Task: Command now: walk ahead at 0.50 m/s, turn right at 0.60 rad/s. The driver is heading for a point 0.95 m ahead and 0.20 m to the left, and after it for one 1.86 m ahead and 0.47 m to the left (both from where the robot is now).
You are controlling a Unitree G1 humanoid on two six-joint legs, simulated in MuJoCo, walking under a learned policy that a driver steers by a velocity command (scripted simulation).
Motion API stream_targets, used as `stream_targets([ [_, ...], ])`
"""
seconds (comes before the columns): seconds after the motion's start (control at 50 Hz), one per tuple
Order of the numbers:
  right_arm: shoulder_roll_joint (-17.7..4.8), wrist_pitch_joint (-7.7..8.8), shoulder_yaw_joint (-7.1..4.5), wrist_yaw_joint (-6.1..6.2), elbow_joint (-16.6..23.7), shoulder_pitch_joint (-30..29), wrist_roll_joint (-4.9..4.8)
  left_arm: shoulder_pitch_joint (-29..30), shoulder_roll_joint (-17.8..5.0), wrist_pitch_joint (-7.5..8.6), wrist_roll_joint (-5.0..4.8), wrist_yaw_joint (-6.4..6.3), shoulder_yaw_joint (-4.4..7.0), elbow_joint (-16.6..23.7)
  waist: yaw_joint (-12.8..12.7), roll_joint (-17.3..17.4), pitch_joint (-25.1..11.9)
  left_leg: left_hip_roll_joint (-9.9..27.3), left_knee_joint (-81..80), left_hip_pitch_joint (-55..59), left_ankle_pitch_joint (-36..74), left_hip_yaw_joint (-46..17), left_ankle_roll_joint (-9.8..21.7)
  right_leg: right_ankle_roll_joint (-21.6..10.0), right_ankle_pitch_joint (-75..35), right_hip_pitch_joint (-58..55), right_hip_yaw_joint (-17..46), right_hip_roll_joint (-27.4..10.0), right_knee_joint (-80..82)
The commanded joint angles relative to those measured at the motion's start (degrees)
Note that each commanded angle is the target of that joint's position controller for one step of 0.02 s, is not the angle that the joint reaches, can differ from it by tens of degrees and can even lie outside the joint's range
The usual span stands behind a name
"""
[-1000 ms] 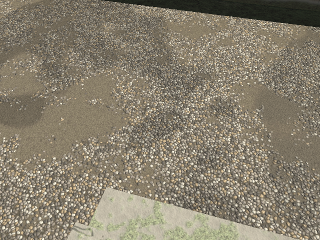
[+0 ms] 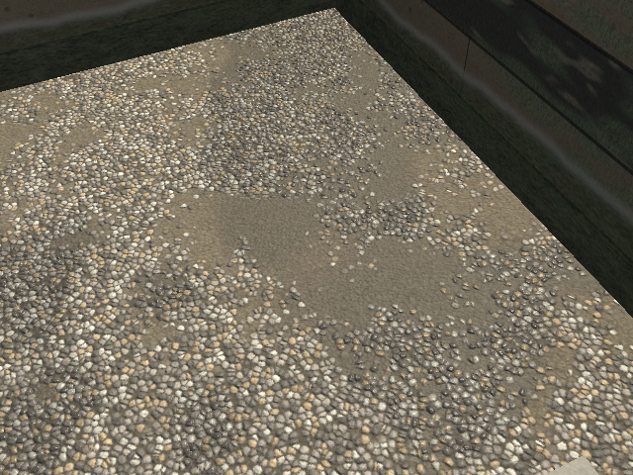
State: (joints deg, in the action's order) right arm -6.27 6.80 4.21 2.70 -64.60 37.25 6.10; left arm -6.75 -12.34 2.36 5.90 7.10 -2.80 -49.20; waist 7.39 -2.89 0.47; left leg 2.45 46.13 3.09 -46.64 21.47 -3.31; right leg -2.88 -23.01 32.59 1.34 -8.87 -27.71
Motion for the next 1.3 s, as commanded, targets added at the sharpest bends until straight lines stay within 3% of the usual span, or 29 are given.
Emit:
stream_targets([
  [0.02,-8.38,-1.97,-2.52,0.77,-1.91,8.21,-0.73,12.96,-1.40,0.62,0.98,-0.39,0.23,3.92,3.04,4.13,13.61,15.30,-9.69,2.35,46.26,-16.19,10.93,0.26,6.35,8.53,-3.13,1.33,8.29],
  [0.06,-10.18,-2.75,-3.39,-0.66,-1.32,4.75,0.29,7.31,-2.99,1.22,0.57,-1.42,1.53,1.08,-0.24,3.13,9.10,14.45,-1.42,-2.52,55.98,-14.52,9.82,-0.77,9.44,-6.03,-4.81,3.22,6.75],
  [0.1,-13.87,-3.27,-4.13,-4.57,-0.64,1.64,1.83,-20.97,-11.07,2.89,-0.18,-2.97,6.21,-8.24,-12.45,-2.95,-0.34,7.83,24.00,-23.10,47.58,-8.84,5.35,-3.82,-9.13,-48.43,-9.37,5.54,8.20],
  [0.12,-7.21,-2.95,-3.16,-7.29,-0.24,4.48,1.01,-38.63,-16.20,2.79,1.46,-3.18,7.67,-13.90,-15.67,-13.28,-15.88,0.95,51.08,-44.12,4.61,-8.91,0.82,-14.60,-35.74,-82.03,0.24,-3.20,-9.83],
  [0.14,-8.60,-2.20,-3.87,-9.78,4.87,-2.07,-1.01,-46.18,-17.93,1.43,0.78,-3.26,9.11,-15.40,-20.17,-7.61,-30.55,0.00,64.65,-49.92,-2.75,-17.68,0.83,-20.34,-39.07,-94.33,10.32,-11.11,-16.54],
  [0.18,-12.77,1.11,-4.88,-9.36,12.52,-21.44,-4.29,-39.77,-13.33,1.50,-0.26,-4.65,8.48,-15.80,-21.82,-0.48,-10.95,4.15,65.66,-66.47,-3.76,-20.31,2.86,-18.67,-7.57,-70.98,13.55,-12.20,-6.17],
  [0.2,-12.08,1.05,-4.40,-8.43,12.26,-22.65,-3.72,-29.17,-4.14,1.07,-0.07,-4.51,5.83,-12.72,-16.99,5.05,-1.80,8.09,52.53,-64.15,5.42,-23.63,7.02,-13.45,16.25,-53.59,11.06,-9.10,-0.11],
  [0.24,-8.89,0.62,-4.85,-5.84,12.48,-18.73,-1.26,-14.14,-1.81,3.18,-1.68,-3.21,3.78,-6.72,-4.80,4.56,9.41,9.02,28.68,-43.93,24.47,-26.10,8.42,-16.04,13.82,-13.68,10.75,-10.73,4.47],
  [0.28,-4.48,-1.22,-4.43,-6.26,9.77,-13.47,0.43,-10.30,-5.11,4.43,-3.35,-2.90,4.24,-5.26,-1.63,2.83,9.08,6.58,18.18,-30.07,39.00,-24.53,8.22,-16.02,24.64,4.38,7.44,-7.13,9.32],
  [0.32,-3.20,-1.53,-2.88,-7.02,10.60,-13.15,1.89,-10.10,0.29,6.17,-0.68,-4.63,2.62,-3.34,-3.32,3.10,4.33,9.11,6.96,-35.99,60.50,-30.16,8.86,-13.56,28.55,-0.37,4.51,-5.27,1.41],
  [0.38,-7.59,-1.24,-3.93,-5.65,13.35,-20.82,-0.77,-12.26,-0.60,6.25,1.26,-5.39,1.63,-3.42,-5.28,0.10,2.78,4.97,-4.04,-19.70,80.04,-24.43,6.77,-8.02,42.66,6.64,-3.02,0.84,-5.52],
  [0.46,-12.77,-2.37,-4.71,-6.00,18.24,-37.85,0.63,-27.01,-2.27,4.82,-0.82,-6.39,1.56,-8.30,-12.83,2.64,11.67,8.27,-18.04,-40.35,70.47,-25.04,7.12,-5.16,47.54,-19.51,4.52,-6.93,-13.28],
  [0.48,-11.57,-2.48,-5.37,-6.89,20.63,-45.01,-12.97,-21.20,-7.48,2.61,-10.99,-9.93,5.14,-8.09,-16.20,0.83,13.56,4.80,-22.13,-43.47,73.61,-28.81,6.80,-4.21,40.73,-18.09,2.42,-2.80,-18.67],
  [0.5,-10.84,-2.59,-4.99,-7.70,19.96,-43.58,-13.50,-21.48,-8.81,1.33,-9.99,-11.12,5.29,-8.33,-15.29,1.58,11.62,4.37,-25.18,-42.90,74.23,-26.28,6.51,-3.58,36.57,-22.97,0.62,-3.21,-23.32],
  [0.56,-16.20,-3.83,-9.03,-6.72,9.10,-10.92,-9.18,-19.88,-5.14,1.72,-7.36,-9.85,6.31,-11.29,-0.72,7.80,-6.40,1.37,-21.70,-0.10,80.72,-19.32,10.81,0.17,32.58,-8.18,-6.09,1.03,-58.71],
  [0.58,-21.76,-3.58,-10.20,-6.32,5.65,-0.97,-7.37,-24.09,-0.19,2.94,-6.64,-8.53,5.63,-10.69,0.70,26.78,-12.51,6.32,-7.49,24.66,99.99,-22.96,16.02,5.43,72.95,14.63,-10.65,10.44,-91.23],
  [0.6,-22.26,-3.46,-10.42,-5.55,6.37,-1.72,-8.34,-24.65,-3.01,4.70,-8.82,-7.79,5.17,-6.42,0.48,30.80,-22.46,11.29,-3.95,34.62,82.31,-38.34,23.07,5.57,71.73,27.88,-0.05,8.09,-96.81],
  [0.62,-16.26,-4.27,-9.09,-4.45,9.31,-5.17,-8.13,-16.02,-5.06,5.73,-8.37,-8.01,6.12,-3.16,2.19,22.88,-22.38,11.56,-8.32,29.58,73.30,-40.61,23.22,5.32,70.19,31.46,1.66,5.24,-92.32],
  [0.64,-20.80,-4.87,-10.22,-3.30,7.71,-5.87,-7.70,-9.88,-1.06,6.28,-10.46,-8.56,4.80,2.41,0.10,17.76,-22.49,18.06,-20.48,27.22,46.68,-56.65,27.16,5.92,64.34,37.59,0.54,6.76,-90.63],
  [0.66,-17.11,-5.04,-9.44,-2.80,11.62,-13.36,-6.31,-5.38,-1.61,5.48,-10.07,-9.78,4.77,3.40,-1.99,1.32,-17.46,18.52,-27.94,15.36,30.25,-62.54,24.52,4.33,54.72,35.23,0.84,4.28,-80.28],
  [0.7,-15.94,-2.84,-8.74,-2.71,15.11,-23.62,-4.82,-7.02,-2.81,4.03,-8.92,-10.78,5.33,2.94,-8.10,-1.09,-10.49,22.12,-27.09,-4.04,31.74,-67.48,24.93,2.63,44.98,30.61,6.89,1.51,-68.39],
  [0.76,-16.03,-2.65,-8.86,-1.38,18.38,-31.38,-6.52,-2.20,-3.06,2.97,-4.16,-11.12,6.75,5.40,-11.15,3.27,-2.22,5.25,-29.40,-34.83,51.48,-40.44,19.42,6.08,32.12,3.21,2.32,3.12,-31.08],
  [0.94,-12.41,-3.81,-10.29,-0.25,16.41,-19.01,-8.61,4.79,-5.77,4.31,-6.93,-8.59,8.43,7.87,-9.15,7.16,-5.08,2.00,-18.57,-20.37,39.10,-44.15,13.91,2.66,27.49,-16.36,1.74,9.07,2.03],
  [0.96,-9.66,-3.33,-9.44,-0.68,17.84,-21.23,-7.99,-3.66,-8.46,4.84,-6.24,-8.58,9.50,5.93,-13.20,4.81,-9.72,-1.37,-7.33,-26.61,39.03,-40.38,11.88,-0.66,27.90,-29.45,6.54,3.45,0.66],
  [0.98,-5.76,-2.58,-8.44,-1.15,19.06,-15.33,-8.06,-12.48,-13.45,4.79,-5.21,-8.62,10.87,4.46,-12.37,-9.47,-18.18,-9.07,10.55,-42.34,21.51,-33.16,8.19,-9.46,29.18,-49.89,25.71,-10.60,2.76],
  [1.0,-9.67,-2.10,-8.62,-1.46,20.10,-15.89,-8.83,-15.59,-12.76,4.84,-6.01,-8.28,11.06,3.09,-12.93,-15.52,-19.97,-6.92,22.38,-53.86,13.84,-32.46,7.64,-13.79,44.55,-53.53,42.96,-17.31,7.90],
  [1.04,-14.29,-2.99,-10.29,-1.37,21.13,-24.44,-8.19,-8.52,-6.99,4.25,-5.89,-8.72,9.50,5.44,-12.98,-3.79,-8.45,-1.79,28.47,-58.19,24.24,-30.97,7.58,-9.75,45.59,-41.71,30.17,-12.43,10.15],
  [1.1,-11.76,-4.32,-10.60,-1.81,21.97,-25.30,-7.64,-2.67,-3.98,3.60,-5.45,-8.11,8.54,4.82,-8.18,-2.33,-3.73,1.97,21.50,-49.31,30.70,-29.95,6.65,-6.61,31.92,-26.65,15.52,-6.63,14.59],
  [1.3,-8.18,-4.38,-9.34,-4.17,27.20,-36.95,-6.94,-6.03,-9.43,2.39,-6.71,-9.65,10.10,1.56,-9.49,-2.78,-2.80,-0.44,-6.13,-38.54,50.83,-20.57,4.67,-3.77,3.40,-24.80,-8.46,-3.54,12.09],
])
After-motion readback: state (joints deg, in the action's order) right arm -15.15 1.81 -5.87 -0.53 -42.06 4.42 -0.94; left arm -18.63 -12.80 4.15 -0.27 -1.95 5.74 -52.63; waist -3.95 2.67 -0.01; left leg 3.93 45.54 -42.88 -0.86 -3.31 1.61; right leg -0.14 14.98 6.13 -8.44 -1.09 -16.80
